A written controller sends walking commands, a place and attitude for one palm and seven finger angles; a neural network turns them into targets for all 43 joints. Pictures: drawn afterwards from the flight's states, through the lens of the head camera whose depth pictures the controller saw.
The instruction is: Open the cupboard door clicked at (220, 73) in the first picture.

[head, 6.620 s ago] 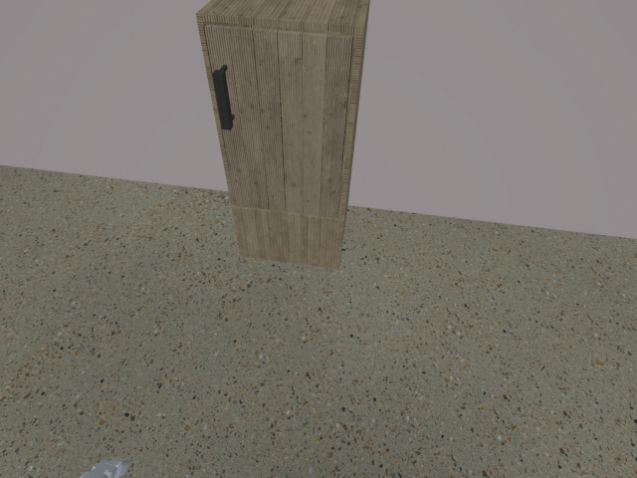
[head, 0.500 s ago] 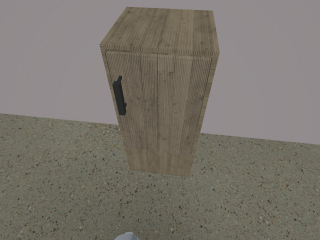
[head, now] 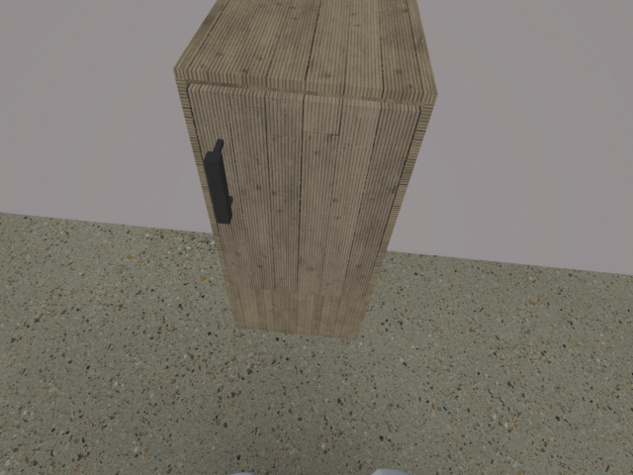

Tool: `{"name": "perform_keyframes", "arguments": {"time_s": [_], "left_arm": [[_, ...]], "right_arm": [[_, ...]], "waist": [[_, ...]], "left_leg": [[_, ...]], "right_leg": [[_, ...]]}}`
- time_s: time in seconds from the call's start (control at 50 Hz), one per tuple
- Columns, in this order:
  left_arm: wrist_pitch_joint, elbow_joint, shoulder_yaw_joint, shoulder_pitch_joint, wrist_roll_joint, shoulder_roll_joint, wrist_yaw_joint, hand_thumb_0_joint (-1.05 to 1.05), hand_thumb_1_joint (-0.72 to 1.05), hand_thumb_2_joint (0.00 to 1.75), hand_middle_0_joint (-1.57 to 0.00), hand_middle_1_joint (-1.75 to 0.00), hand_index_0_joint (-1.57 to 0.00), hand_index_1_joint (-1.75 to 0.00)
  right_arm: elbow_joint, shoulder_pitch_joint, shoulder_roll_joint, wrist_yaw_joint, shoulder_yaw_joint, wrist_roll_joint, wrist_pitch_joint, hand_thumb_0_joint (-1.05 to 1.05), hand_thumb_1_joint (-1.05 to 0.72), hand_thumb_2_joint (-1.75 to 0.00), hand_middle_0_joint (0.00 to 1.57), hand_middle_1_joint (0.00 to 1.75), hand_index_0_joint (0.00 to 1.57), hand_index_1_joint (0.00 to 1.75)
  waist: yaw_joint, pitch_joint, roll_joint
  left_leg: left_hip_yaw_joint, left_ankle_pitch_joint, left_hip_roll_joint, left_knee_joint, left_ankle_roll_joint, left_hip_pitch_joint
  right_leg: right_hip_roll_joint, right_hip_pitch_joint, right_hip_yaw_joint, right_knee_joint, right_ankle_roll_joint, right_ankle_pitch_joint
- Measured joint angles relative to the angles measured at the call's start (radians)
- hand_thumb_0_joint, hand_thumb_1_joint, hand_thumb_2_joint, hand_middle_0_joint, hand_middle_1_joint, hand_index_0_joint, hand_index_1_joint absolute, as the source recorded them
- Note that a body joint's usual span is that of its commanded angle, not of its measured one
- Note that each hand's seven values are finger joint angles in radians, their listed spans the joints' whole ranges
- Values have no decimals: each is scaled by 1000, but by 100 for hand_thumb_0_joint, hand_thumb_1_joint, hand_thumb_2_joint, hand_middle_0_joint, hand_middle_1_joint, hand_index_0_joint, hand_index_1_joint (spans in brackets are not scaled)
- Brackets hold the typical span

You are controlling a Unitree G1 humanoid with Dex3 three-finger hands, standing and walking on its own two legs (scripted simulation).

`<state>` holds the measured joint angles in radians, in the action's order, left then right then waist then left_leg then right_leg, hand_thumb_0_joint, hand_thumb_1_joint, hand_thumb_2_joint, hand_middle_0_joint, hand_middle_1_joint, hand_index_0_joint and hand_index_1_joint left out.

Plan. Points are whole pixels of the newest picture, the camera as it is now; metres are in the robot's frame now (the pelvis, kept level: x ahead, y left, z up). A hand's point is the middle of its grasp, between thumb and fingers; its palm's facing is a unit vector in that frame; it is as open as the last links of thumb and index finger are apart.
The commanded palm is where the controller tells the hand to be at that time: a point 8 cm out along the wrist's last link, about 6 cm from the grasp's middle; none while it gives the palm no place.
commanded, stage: come to a stop and stand still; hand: left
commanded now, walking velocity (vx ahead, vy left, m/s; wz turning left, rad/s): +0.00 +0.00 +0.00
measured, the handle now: (222, 182) +0.60 +0.22 -0.03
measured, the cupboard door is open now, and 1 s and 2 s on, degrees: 0 0 0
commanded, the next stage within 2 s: look again from close up in 0.66 s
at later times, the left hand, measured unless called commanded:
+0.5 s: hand out of the picture -0.01 +0.10 -0.17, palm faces +0.09 -0.97 -0.21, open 7.2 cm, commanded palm none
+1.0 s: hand out of the picture -0.07 +0.10 -0.18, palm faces +0.06 -0.99 -0.16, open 7.4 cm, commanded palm none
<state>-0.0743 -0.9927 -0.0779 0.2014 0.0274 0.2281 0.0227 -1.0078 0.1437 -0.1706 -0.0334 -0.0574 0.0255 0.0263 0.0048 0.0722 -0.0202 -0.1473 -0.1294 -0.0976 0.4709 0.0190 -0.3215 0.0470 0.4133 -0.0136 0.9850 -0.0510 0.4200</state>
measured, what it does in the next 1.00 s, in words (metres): steps on the spot: right foot, then left foot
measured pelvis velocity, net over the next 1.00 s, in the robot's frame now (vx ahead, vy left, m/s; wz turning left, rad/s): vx -0.05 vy -0.05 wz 0.03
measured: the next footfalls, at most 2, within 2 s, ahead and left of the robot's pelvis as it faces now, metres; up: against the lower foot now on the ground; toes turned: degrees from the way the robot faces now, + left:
right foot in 0.12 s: +0.01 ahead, -0.16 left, +0.00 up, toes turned -3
left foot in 0.42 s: -0.02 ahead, +0.06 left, +0.00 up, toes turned +5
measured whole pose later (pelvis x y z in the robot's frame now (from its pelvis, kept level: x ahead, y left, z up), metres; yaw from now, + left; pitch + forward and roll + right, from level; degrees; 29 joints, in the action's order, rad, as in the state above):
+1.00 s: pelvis -0.05 -0.05 +0.00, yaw +2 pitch -2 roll +0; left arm 0.01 -1.13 0.01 0.32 0.02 0.12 0.04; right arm -1.07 0.31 -0.15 -0.03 0.00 0.02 -0.01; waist 0.00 0.01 0.01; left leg -0.05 -0.29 -0.01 0.52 0.02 -0.19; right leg 0.01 0.22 -0.10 0.49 0.03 0.24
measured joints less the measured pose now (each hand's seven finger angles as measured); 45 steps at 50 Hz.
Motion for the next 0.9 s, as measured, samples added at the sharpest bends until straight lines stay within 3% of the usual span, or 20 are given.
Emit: {"name": "perform_keyframes", "arguments": {"time_s": [0.06,0.12,0.18,0.28,0.36,0.44,0.5,0.78,0.82,0.9], "left_arm": [[11,13,9,-12,-1,-10,-3,1,91,90,-20,-30,-20,-30],[38,19,21,-1,2,-22,-4,1,91,90,-20,-30,-20,-30],[40,4,46,18,5,-61,-2,1,91,90,-20,-30,-20,-30],[47,-26,52,47,-2,-85,8,1,93,89,-20,-30,-21,-30],[63,-41,53,43,-6,-84,8,1,94,89,-20,-30,-21,-30],[74,-66,56,37,-17,-86,10,1,94,89,-20,-30,-21,-30],[70,-94,53,35,-25,-73,16,1,94,89,-20,-30,-21,-30],[76,-162,79,97,-17,-118,11,1,91,89,-20,-30,-20,-30],[100,-148,86,105,-11,-129,25,1,91,89,-20,-30,-20,-30],[96,-141,92,119,-11,-132,24,1,91,89,-20,-30,-21,-30]], "right_arm": [[-6,29,-22,9,-11,7,9,-1,-92,-90,21,30,20,30],[-13,64,-36,18,-19,2,20,0,-91,-90,21,30,20,30],[-28,102,-51,25,-23,-3,45,0,-91,-90,20,30,20,30],[-56,149,-31,30,-10,-4,38,0,-91,-90,20,30,20,30],[-82,171,-5,21,3,-9,27,0,-91,-90,20,30,20,30],[-112,172,15,8,21,-12,7,0,-91,-90,20,30,20,30],[-138,154,46,-1,38,-10,-7,0,-91,-90,20,30,20,30],[-137,123,29,-7,53,-9,-19,1,-92,-90,20,30,20,30],[-105,117,15,-1,51,-14,-19,1,-93,-90,20,30,20,30],[-63,131,6,-3,43,-14,-38,1,-92,-90,20,30,20,30]], "waist": [[-18,-17,27],[-24,-38,40],[-28,-53,79],[-30,-74,72],[-26,-64,70],[-17,-54,75],[1,-41,31],[14,-44,34],[10,-25,47],[-10,-25,53]], "left_leg": [[10,10,-9,11,-17,-20],[14,-18,-10,64,-42,-58],[88,-226,15,201,-42,-98],[122,-229,42,366,-40,-88],[114,-257,42,276,-50,2],[120,-185,37,35,-43,132],[112,-175,47,-8,-49,163],[96,-132,46,-49,-45,191],[100,-168,40,32,-34,146],[102,-170,56,50,-21,133]], "right_leg": [[5,-86,-20,-180,16,15],[6,-185,-32,-406,36,-91],[-9,-191,-47,-413,61,-96],[-29,-220,-50,-513,88,-146],[-55,-216,-75,-534,106,-159],[-84,-197,-106,-508,112,-146],[-75,-215,-99,-524,114,-156],[-79,-256,-88,-603,104,-212],[-85,-237,-88,-589,99,-218],[-67,-207,-91,-516,95,-189]]}}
